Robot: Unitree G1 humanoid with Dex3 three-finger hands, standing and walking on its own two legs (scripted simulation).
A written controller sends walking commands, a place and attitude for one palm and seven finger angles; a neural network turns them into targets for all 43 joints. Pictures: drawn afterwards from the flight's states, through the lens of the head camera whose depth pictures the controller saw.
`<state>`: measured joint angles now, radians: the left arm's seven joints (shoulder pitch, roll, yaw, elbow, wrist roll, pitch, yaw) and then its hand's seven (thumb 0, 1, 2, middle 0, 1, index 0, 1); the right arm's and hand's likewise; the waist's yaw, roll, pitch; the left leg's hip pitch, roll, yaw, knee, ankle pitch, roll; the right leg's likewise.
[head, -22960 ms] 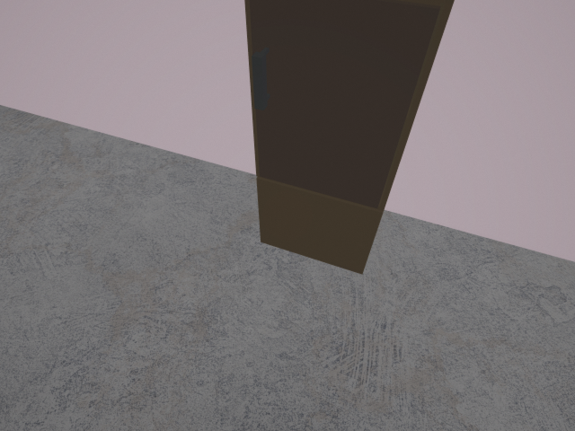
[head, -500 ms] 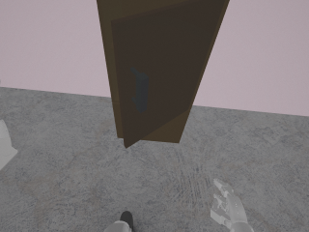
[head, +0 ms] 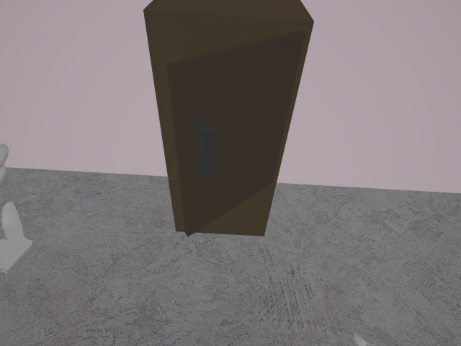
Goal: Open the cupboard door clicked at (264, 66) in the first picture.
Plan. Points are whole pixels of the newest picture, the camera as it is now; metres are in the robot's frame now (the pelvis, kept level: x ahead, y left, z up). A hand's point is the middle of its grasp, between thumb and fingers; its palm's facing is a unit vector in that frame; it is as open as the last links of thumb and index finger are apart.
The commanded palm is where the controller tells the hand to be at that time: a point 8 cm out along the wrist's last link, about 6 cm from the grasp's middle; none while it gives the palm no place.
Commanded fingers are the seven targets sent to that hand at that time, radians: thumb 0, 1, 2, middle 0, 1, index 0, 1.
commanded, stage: stop stepping back and stand still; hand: left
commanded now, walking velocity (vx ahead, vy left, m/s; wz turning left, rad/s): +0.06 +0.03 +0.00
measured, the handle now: (200, 148) +0.56 +0.12 +0.04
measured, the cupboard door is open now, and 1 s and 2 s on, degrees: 42 42 42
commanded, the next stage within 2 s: let the arm hang, fingers relaxed in 0.06 s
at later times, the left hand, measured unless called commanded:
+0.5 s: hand out of the picture +0.01 +0.19 -0.18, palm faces +0.13 -0.97 -0.19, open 6.8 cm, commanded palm none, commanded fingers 0.00 0.90 0.90 -0.20 -0.30 -0.20 -0.30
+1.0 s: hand out of the picture -0.07 +0.17 -0.17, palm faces +0.11 -0.98 -0.17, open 7.3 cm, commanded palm none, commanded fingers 0.00 0.90 0.90 -0.20 -0.30 -0.20 -0.30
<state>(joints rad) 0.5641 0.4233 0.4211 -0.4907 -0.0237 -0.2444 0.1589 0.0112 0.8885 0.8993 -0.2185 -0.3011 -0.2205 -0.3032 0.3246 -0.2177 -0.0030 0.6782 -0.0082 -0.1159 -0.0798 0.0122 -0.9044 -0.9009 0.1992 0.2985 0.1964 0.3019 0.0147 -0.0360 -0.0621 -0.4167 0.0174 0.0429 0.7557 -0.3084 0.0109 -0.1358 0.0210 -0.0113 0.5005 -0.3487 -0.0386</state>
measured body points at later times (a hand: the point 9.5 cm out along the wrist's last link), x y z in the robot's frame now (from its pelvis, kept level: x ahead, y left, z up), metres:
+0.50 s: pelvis -0.02 +0.01 +0.00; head -0.01 +0.03 +0.45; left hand +0.00 +0.24 -0.16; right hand +0.05 -0.22 -0.15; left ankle +0.04 +0.13 -0.74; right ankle -0.05 -0.10 -0.74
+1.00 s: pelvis -0.02 +0.02 +0.00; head -0.02 +0.01 +0.45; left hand -0.07 +0.23 -0.16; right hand -0.03 -0.18 -0.17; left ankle +0.04 +0.13 -0.74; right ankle -0.05 -0.10 -0.74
